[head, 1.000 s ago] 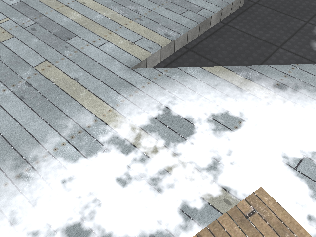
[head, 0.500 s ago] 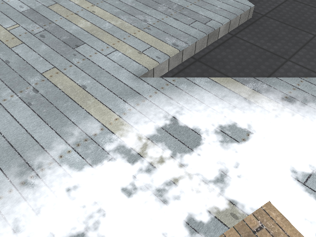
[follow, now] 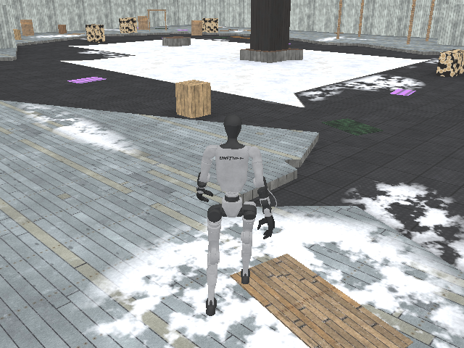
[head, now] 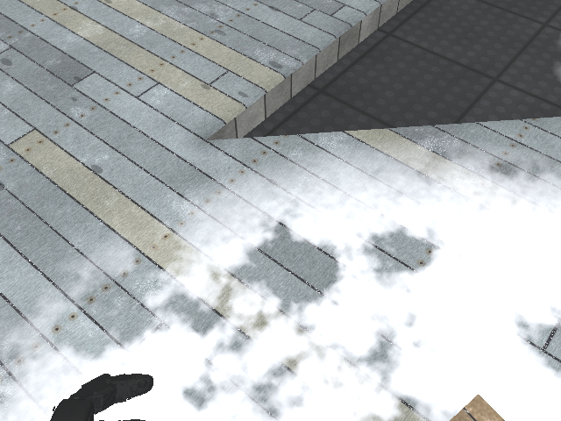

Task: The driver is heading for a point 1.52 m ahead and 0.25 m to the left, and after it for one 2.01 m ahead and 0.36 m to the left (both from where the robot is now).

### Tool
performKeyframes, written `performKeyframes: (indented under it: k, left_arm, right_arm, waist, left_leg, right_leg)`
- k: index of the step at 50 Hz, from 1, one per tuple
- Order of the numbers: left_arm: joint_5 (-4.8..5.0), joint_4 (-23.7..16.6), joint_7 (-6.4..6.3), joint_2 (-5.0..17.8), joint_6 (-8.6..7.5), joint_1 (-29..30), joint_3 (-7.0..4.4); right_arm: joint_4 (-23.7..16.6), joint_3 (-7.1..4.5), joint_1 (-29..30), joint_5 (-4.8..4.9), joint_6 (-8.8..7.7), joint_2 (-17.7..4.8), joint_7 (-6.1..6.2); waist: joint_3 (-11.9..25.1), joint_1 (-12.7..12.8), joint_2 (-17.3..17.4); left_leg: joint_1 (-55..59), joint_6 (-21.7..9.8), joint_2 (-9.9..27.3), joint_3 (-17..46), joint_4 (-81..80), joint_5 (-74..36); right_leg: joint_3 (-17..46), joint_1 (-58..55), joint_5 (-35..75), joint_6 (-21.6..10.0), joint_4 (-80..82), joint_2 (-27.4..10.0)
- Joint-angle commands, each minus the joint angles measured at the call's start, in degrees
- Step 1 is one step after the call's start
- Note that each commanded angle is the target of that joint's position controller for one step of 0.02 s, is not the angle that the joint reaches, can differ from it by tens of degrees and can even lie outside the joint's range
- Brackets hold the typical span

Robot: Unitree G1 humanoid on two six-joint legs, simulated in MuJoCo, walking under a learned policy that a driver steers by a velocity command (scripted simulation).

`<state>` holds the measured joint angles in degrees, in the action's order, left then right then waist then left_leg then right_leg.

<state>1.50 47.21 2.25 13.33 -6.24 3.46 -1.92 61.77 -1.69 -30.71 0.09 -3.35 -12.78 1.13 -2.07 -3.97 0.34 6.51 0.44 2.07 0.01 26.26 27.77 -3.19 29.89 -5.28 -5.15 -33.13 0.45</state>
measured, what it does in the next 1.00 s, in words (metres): walks ahead: left foot, then right foot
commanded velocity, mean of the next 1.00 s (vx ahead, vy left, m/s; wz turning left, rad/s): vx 0.23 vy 0.00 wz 0.00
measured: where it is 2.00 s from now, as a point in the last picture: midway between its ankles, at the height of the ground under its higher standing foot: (284, 383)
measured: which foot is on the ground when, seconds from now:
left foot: down 0.00-0.00, up 0.02-0.46, down 0.48-1.00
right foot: down 0.00-0.50, up 0.52-0.78, down 0.80-1.00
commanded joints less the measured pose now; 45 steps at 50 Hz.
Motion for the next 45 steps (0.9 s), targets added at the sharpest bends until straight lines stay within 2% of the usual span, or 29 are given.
performKeyframes:
  k: [1, 2, 3, 4, 5, 6, 8, 11, 14, 16, 19, 21, 22, 23, 24, 25, 26, 27, 28, 29, 30, 33, 36, 39, 40, 41, 42, 43, 45]
  left_arm:
    - [-1.03, 5.79, -0.56, 15.05, 0.92, -29.98, -4.48]
    - [-0.52, 5.28, -0.33, 11.06, 0.51, -23.81, -3.21]
    - [-0.53, 4.03, -0.33, 8.43, 0.25, -18.26, -2.46]
    - [-1.05, 3.47, 0.01, 6.89, -0.13, -14.03, -1.88]
    - [-1.66, 3.4, 0.22, 5.39, -0.53, -11.91, -1.46]
    - [-1.9, 3.91, 0.39, 4.65, -0.58, -11.43, -1.25]
    - [-1.62, 5.4, 0.17, 5.04, -0.83, -13.47, -1.26]
    - [-1.69, 6.83, -1.14, 7.72, -0.87, -16.96, -1.72]
    - [-1.75, 7.22, -2.14, 8.12, -0.17, -18.93, -1.5]
    - [-1.58, 8.19, -2.51, 8.81, 0.27, -21.74, -1.44]
    - [-1.08, 9.83, -2.82, 8.93, 1.41, -24.48, -1.31]
    - [-0.97, 10.19, -3.07, 9.34, 2.22, -23.68, -1.49]
    - [-0.9, 10.08, -3.17, 9.78, 2.56, -22.52, -1.68]
    - [-0.93, 9.78, -3.23, 9.43, 2.82, -21.56, -1.58]
    - [-1.74, 9.35, -3.19, 8.28, 2.74, -23.61, -1.12]
    - [-2.55, 10.68, -2.74, 2.09, 2.23, -32.46, 0.77]
    - [-1.64, 12.47, -2.29, 1.74, 2.12, -35.04, 1.19]
    - [-0.52, 12.05, -2.15, 6.86, 2.56, -31.9, -0.19]
    - [0.07, 10.81, -2.65, 7.49, 3.34, -26.85, -0.57]
    - [-0.23, 10.29, -3.4, 7.01, 4.39, -23.32, -0.84]
    - [-0.75, 10.11, -4.07, 6.25, 5.52, -22.91, -0.97]
    - [-1.49, 11.1, -5.13, 3.31, 6.87, -24.42, -0.49]
    - [-1.73, 11.59, -5.12, 3.53, 7.29, -23.32, -0.61]
    - [-3.12, 11.62, -4.62, 4.12, 7.37, -21.74, -0.75]
    - [-3.25, 11.0, -4.69, 5.41, 7.24, -21.07, -0.8]
    - [-2.2, 11.4, -4.82, 9.22, 7.06, -19.82, -1.65]
    - [-1.79, 11.84, -4.64, 7.58, 6.51, -19.07, -1.51]
    - [-2.07, 12.05, -4.58, 5.75, 5.85, -18.31, -1.08]
    - [-2.05, 12.06, -4.42, 4.91, 4.77, -16.77, -0.95]
  right_arm:
    - [-4.29, 1.2, -4.79, 0.59, -2.68, 0.56, -0.95]
    - [-6.3, -0.32, 1.33, 2.3, -4.03, -5.1, -1.18]
    - [-8.05, -0.79, 7.07, 3.05, -4.61, -7.13, -1.04]
    - [-8.42, -1.11, 9.36, 2.52, -4.5, -7.03, -0.55]
    - [-8.21, -1.69, 8.79, 1.67, -3.76, -6.66, -0.14]
    - [-7.94, -1.69, 7.27, 1.39, -2.85, -5.24, -0.04]
    - [-8.25, -1.77, 7.22, 1.15, -1.66, -3.85, 0.12]
    - [-11.55, -2.33, 15.22, 0.33, -1.42, -5.3, 0.26]
    - [-13.68, -1.96, 22.09, 0.0, -2.09, -4.32, -0.37]
    - [-14.67, -1.3, 26.47, -0.09, -2.47, -3.02, -0.98]
    - [-15.75, -1.16, 29.21, 0.24, -2.38, -3.86, -1.81]
    - [-16.02, -1.63, 28.17, -0.08, -2.56, -5.81, -2.27]
    - [-15.31, -2.1, 25.52, -0.35, -2.73, -7.1, -2.32]
    - [-13.39, -2.88, 20.13, -0.75, -2.97, -8.72, -2.15]
    - [-12.08, -3.81, 14.91, -1.44, -3.19, -12.48, -1.81]
    - [-11.57, -3.72, 11.32, -2.63, -2.56, -14.47, -1.52]
    - [-10.93, -2.4, 9.64, -1.58, -1.79, -9.67, -1.81]
    - [-11.46, -1.84, 12.43, -0.49, -1.31, -8.4, -2.23]
    - [-12.47, -1.64, 17.94, -0.16, -0.99, -8.04, -2.11]
    - [-13.23, -1.1, 22.52, -0.47, -0.79, -6.91, -1.93]
    - [-13.55, -0.91, 25.4, -1.04, -0.74, -6.59, -1.71]
    - [-12.95, -1.18, 26.82, -2.25, -0.17, -7.03, -1.39]
    - [-12.09, -1.16, 26.37, -1.08, 0.32, -7.2, -0.73]
    - [-10.35, -0.58, 24.5, -0.3, 1.05, -5.75, -0.4]
    - [-9.82, -0.5, 23.42, -0.48, 1.19, -5.53, -0.4]
    - [-9.81, -0.91, 21.32, -0.51, 1.44, -5.84, -0.22]
    - [-9.5, -0.88, 21.86, -0.77, 1.65, -5.74, 0.19]
    - [-9.28, -0.97, 21.53, -0.61, 1.75, -5.59, 0.45]
    - [-8.34, -1.04, 20.29, -0.71, 1.97, -5.37, 0.75]
  waist:
    - [25.87, 11.47, -15.65]
    - [15.02, 10.43, -11.7]
    - [8.19, 8.83, -7.14]
    - [4.39, 6.55, -2.37]
    - [3.45, 4.23, -2.91]
    - [2.94, 2.73, -4.15]
    - [1.24, 1.79, -4.37]
    - [-1.63, 2.84, -2.74]
    - [-2.64, 4.39, -2.2]
    - [-1.78, 6.16, -2.4]
    - [-0.28, 6.96, -3.35]
    - [1.38, 5.41, -4.25]
    - [2.88, 3.66, -4.53]
    - [5.66, 1.05, -3.74]
    - [11.16, 0.1, 0.41]
    - [20.05, 2.91, 11.08]
    - [26.87, 2.21, 13.68]
    - [23.3, 2.19, 8.45]
    - [16.33, 3.15, 5.03]
    - [10.73, 4.09, 2.39]
    - [8.46, 5.73, 3.78]
    - [7.48, 7.07, 6.88]
    - [8.65, 6.86, 6.48]
    - [4.44, 7.26, 4.88]
    - [1.91, 6.45, 3.17]
    - [-0.6, 3.53, -2.8]
    - [-1.56, 4.08, -5.07]
    - [-1.44, 3.57, -6.23]
    - [-0.5, 3.05, -6.44]
  left_leg:
    - [-42.01, -1.17, -5.96, 5.61, 49.62, 2.8]
    - [-47.92, -2.84, -2.06, 7.85, 54.52, 0.81]
    - [-48.28, -3.93, 1.09, 6.01, 53.52, -4.32]
    - [-45.18, -4.0, 3.77, 4.95, 49.79, -9.05]
    - [-41.17, -4.04, 5.78, 5.11, 46.19, -11.69]
    - [-38.14, -3.9, 6.53, 5.13, 44.21, -12.64]
    - [-37.6, -3.3, 7.02, 4.01, 40.84, -13.34]
    - [-44.91, -1.45, 7.89, 3.56, 31.89, -21.09]
    - [-43.49, -0.88, 5.89, 1.48, 17.7, -30.87]
    - [-38.13, -0.67, 2.89, -1.31, 10.66, -35.74]
    - [-36.31, -1.36, 1.18, -0.46, 5.56, -36.19]
    - [-34.56, -2.91, 0.5, 0.7, 2.92, -32.48]
    - [-31.2, -3.79, -0.29, 0.48, 1.3, -31.71]
    - [-24.25, -4.93, -1.42, -0.55, -1.62, -35.09]
    - [-12.86, -6.86, 3.43, 2.91, 0.23, -57.16]
    - [7.8, -16.32, 17.08, 17.4, 4.59, -75.95]
    - [10.44, -21.27, 21.97, 26.0, 2.25, -76.22]
    - [3.97, -19.18, 19.32, 23.5, -0.32, -62.72]
    - [-3.68, -16.61, 17.03, 20.05, -3.22, -50.26]
    - [-12.19, -14.72, 14.56, 16.71, -6.61, -40.91]
    - [-19.22, -13.29, 13.23, 14.65, -9.15, -34.3]
    - [-27.55, -12.67, 9.33, 9.46, -12.2, -26.96]
    - [-28.21, -12.12, 8.86, 9.03, -13.11, -14.43]
    - [-32.74, -6.89, 5.9, 8.0, -13.57, 2.91]
    - [-32.99, -4.66, 4.36, 7.14, -11.88, 4.23]
    - [-30.29, -3.0, 0.78, 3.61, -10.56, 0.6]
    - [-24.5, -2.13, -0.57, 1.62, -7.41, -4.26]
    - [-21.1, -2.32, -0.63, 1.24, -5.42, -8.13]
    - [-18.83, -3.04, -0.66, 0.72, -3.46, -13.37]
  right_leg:
    - [49.86, -55.83, -19.42, -16.04, 16.86, -24.08]
    - [44.6, -47.05, -21.69, -12.41, 19.08, -21.45]
    - [34.83, -37.27, -16.87, -10.24, 19.66, -19.56]
    - [27.29, -27.93, -9.11, -8.94, 21.2, -17.24]
    - [21.67, -22.28, -4.97, -7.8, 22.48, -14.67]
    - [18.56, -18.79, -3.96, -7.58, 24.01, -13.15]
    - [14.86, -15.19, -1.55, -8.55, 26.41, -12.15]
    - [12.78, -16.4, 0.81, -9.41, 28.52, -12.43]
    - [7.23, -17.1, 12.35, -7.22, 27.1, -9.82]
    - [4.06, -17.12, 19.27, -5.83, 25.09, -8.33]
    - [4.53, -23.44, 22.29, -5.0, 20.6, -10.01]
    - [6.09, -27.92, 24.39, -3.68, 16.12, -11.68]
    - [6.47, -29.15, 26.36, -2.78, 12.69, -11.64]
    - [5.71, -29.28, 28.64, -1.34, 6.35, -9.4]
    - [3.56, -25.04, 21.07, 1.1, -3.81, -5.52]
    - [1.98, -8.41, -7.81, 4.74, -21.88, 0.5]
    - [6.88, -4.52, -34.34, 6.48, -31.83, 2.7]
    - [9.85, -2.89, -34.64, 6.57, -35.46, 0.22]
    - [8.23, -0.34, -31.6, 6.94, -35.01, -1.74]
    - [7.13, -0.53, -28.78, 7.39, -31.71, -3.37]
    - [7.39, -4.33, -25.2, 7.61, -27.34, -5.02]
    - [4.64, -13.37, -20.96, 7.93, -15.54, -3.7]
    - [3.75, -18.5, -11.43, 7.09, -5.58, -3.28]
    - [3.66, -23.22, -4.46, 4.68, 4.51, -3.38]
    - [6.33, -21.76, -6.41, 3.27, 8.31, -5.99]
    - [6.69, -15.3, -15.05, 1.75, 8.88, -6.04]
    - [7.03, -9.17, -21.17, 1.83, 11.52, -5.36]
    - [7.21, -7.09, -21.48, 2.79, 13.24, -5.36]
    - [6.89, -7.98, -16.52, 4.26, 13.38, -5.04]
